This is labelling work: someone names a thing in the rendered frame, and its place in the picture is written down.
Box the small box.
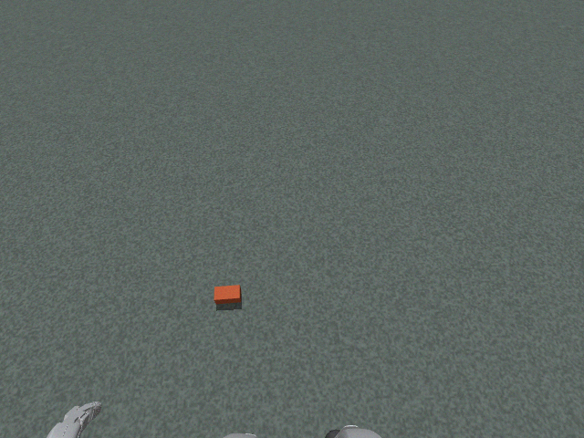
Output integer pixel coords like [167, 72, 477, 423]
[214, 285, 241, 304]

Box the left robot hand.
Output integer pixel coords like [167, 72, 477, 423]
[47, 401, 101, 438]

